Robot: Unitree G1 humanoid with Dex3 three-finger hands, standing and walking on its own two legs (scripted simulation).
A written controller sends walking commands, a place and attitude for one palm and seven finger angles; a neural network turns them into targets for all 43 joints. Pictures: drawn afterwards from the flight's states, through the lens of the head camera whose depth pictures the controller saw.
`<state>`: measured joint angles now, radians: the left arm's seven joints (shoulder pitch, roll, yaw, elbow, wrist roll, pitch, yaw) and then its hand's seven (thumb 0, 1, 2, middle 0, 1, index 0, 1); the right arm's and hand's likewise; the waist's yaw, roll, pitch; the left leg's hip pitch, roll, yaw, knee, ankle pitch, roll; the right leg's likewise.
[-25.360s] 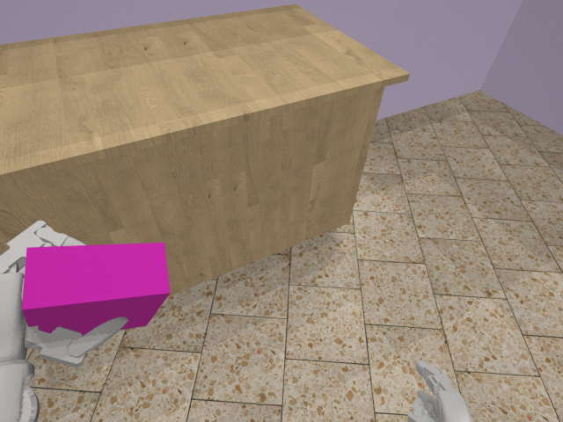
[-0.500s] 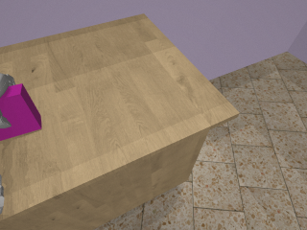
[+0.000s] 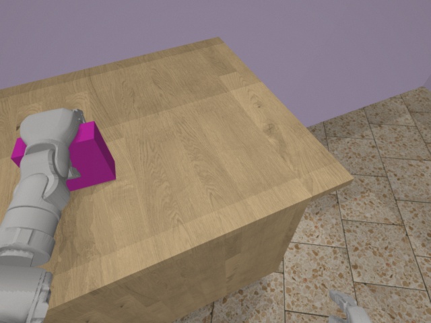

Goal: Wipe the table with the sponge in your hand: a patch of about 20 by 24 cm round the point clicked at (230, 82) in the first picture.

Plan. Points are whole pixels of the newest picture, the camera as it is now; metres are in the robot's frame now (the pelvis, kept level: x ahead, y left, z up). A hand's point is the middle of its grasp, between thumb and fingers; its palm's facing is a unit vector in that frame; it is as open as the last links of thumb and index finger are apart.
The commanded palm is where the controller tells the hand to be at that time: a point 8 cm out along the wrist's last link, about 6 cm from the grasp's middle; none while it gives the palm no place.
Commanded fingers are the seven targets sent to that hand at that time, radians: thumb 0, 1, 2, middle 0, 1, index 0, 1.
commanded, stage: slide across to the middle lane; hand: left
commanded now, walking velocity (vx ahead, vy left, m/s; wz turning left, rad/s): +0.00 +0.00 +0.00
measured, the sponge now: (74, 166) +0.38 +0.33 +0.07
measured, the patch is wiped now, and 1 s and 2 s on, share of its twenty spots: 0.30 0.45 0.70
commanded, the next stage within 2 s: wipe back along the middle lane in 0.10 s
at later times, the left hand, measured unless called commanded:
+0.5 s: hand (75, 158) +0.37 +0.30 +0.11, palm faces -0.03 -0.01 -1.00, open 10.0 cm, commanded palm +0.34 +0.29 +0.15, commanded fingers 0.00 0.10 1.30 -1.20 -1.60 -1.20 -1.60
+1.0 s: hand (78, 174) +0.33 +0.28 +0.11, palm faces +0.04 -0.01 -1.00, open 10.0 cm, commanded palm +0.29 +0.26 +0.14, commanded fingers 0.00 0.10 1.30 -1.20 -1.60 -1.20 -1.60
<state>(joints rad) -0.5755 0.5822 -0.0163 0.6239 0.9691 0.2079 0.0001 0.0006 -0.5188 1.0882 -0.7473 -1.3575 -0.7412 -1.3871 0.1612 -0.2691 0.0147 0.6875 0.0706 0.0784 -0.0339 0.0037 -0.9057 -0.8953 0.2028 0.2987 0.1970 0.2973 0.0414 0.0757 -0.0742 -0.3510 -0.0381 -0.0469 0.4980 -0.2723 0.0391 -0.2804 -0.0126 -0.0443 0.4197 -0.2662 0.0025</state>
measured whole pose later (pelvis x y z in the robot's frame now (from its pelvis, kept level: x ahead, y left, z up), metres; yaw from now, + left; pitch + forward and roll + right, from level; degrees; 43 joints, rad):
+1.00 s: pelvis +0.00 -0.02 +0.00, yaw -1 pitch +4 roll -1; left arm -0.26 0.52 -0.08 0.25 0.92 0.40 0.02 0.01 -0.49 1.08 -0.68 -1.43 -0.70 -1.43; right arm 0.12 -0.30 0.02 0.66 0.09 0.11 -0.03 0.01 -0.91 -0.90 0.20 0.30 0.19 0.30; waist 0.07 0.10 -0.09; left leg -0.27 -0.02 -0.04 0.49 -0.29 0.02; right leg -0.22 0.01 -0.03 0.44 -0.29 -0.01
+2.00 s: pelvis -0.01 -0.03 +0.00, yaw -2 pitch +0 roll +0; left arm 0.06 0.46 -0.13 -0.21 0.93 0.59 0.00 0.01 -0.48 1.07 -0.65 -1.45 -0.72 -1.38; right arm 0.05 -0.28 0.05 0.61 0.08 0.09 -0.01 0.01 -0.91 -0.90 0.20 0.30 0.19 0.30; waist 0.10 0.11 -0.08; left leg -0.23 0.00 -0.03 0.53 -0.30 0.00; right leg -0.20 0.02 -0.02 0.52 -0.32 -0.03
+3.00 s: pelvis -0.04 -0.06 +0.00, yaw +0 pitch -1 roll +1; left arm -0.41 0.36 -0.27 0.32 0.94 0.59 -0.02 -0.02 -0.52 1.07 -0.72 -1.38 -0.80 -1.30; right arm 0.05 -0.27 0.06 0.71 0.08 0.06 -0.05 0.01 -0.91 -0.90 0.20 0.30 0.20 0.30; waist 0.09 0.10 -0.07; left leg -0.22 0.01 -0.06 0.47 -0.23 -0.03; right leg -0.21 0.04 -0.05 0.51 -0.28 -0.07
